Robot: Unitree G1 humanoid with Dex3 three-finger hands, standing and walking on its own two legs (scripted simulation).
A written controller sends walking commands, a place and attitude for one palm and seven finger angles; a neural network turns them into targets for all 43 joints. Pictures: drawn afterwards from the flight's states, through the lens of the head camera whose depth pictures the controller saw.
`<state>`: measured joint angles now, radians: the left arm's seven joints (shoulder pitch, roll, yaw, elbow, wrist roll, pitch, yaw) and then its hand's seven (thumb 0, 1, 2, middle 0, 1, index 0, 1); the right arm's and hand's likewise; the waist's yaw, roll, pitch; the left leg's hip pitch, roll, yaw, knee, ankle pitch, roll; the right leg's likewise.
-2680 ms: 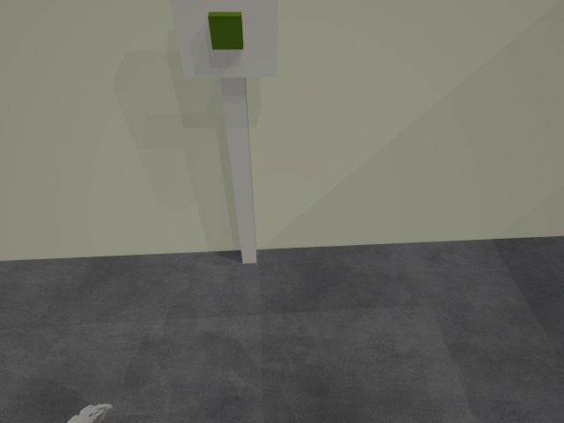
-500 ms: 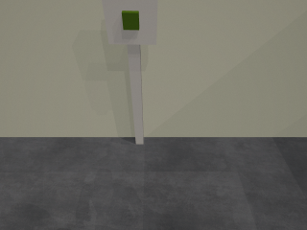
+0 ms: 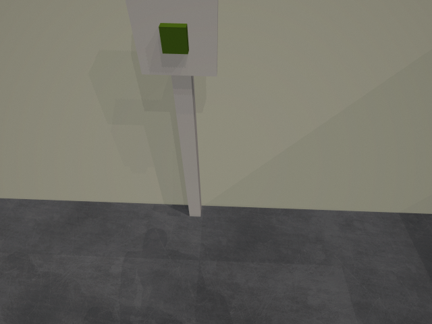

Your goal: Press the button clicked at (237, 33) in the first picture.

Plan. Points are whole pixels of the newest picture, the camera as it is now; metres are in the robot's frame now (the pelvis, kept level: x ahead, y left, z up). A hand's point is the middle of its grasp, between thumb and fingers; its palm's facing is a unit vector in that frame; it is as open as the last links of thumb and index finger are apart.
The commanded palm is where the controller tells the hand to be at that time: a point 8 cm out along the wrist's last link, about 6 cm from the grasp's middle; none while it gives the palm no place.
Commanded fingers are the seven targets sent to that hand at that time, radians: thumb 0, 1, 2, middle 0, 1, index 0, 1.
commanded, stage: take the last steps up to it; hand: left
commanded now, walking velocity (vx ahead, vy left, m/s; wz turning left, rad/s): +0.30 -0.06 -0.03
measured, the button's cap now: (174, 38) +0.72 +0.15 +0.19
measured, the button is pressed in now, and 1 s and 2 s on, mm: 0 0 0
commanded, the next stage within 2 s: come to a stop and stand still in 0.36 s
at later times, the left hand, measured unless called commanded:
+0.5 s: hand (135, 305) +0.19 +0.19 -0.17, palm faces +0.01 -0.99 -0.16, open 7.4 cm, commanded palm none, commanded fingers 0.00 0.90 0.90 -0.20 -0.30 -0.20 -0.30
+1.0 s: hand (140, 260) +0.30 +0.21 -0.19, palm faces +0.04 -0.98 -0.19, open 7.4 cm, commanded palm none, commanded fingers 0.00 0.90 0.90 -0.20 -0.30 -0.20 -0.30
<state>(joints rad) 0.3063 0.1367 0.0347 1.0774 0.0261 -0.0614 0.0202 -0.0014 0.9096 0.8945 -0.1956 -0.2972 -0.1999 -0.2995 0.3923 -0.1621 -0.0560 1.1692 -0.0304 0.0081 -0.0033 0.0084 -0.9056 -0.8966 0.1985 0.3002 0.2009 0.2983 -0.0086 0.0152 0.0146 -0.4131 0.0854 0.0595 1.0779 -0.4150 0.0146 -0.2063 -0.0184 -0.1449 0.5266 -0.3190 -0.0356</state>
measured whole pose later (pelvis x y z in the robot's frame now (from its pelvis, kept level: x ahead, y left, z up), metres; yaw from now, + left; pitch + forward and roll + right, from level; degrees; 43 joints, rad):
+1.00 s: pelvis +0.21 +0.03 -0.01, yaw +0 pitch -1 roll -1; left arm 0.13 0.20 0.06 0.98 0.02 0.07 0.04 0.00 0.91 0.89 -0.20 -0.30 -0.20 -0.30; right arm 0.19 -0.15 -0.06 1.00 -0.03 0.02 -0.02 0.00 -0.91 -0.90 0.20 0.30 0.20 0.30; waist -0.01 -0.05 0.08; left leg -0.29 0.02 0.10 0.66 -0.35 0.03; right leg -0.42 -0.09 -0.04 0.77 -0.40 0.03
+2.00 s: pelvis +0.18 +0.03 +0.00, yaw +0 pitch -2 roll -1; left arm 0.33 0.12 -0.03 1.10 0.01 -0.02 0.05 0.00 0.91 0.89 -0.20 -0.30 -0.20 -0.30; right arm 0.31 -0.13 0.00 1.09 -0.02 0.00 -0.02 0.01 -0.92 -0.90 0.20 0.30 0.20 0.30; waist -0.02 0.01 0.03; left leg -0.27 0.00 0.10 0.53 -0.23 0.05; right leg -0.17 -0.01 -0.07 0.51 -0.31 -0.01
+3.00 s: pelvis +0.20 +0.01 +0.00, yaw -3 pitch +0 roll -1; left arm 0.37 0.14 0.04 1.06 0.04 0.04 -0.01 0.00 0.91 0.89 -0.19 -0.30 -0.20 -0.30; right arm 0.32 -0.11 -0.03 1.06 -0.03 -0.04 -0.04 0.00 -0.91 -0.90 0.20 0.30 0.20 0.30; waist -0.01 -0.06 0.00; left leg -0.25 0.06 0.15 0.52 -0.26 0.04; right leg -0.41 -0.02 -0.06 0.94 -0.39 -0.03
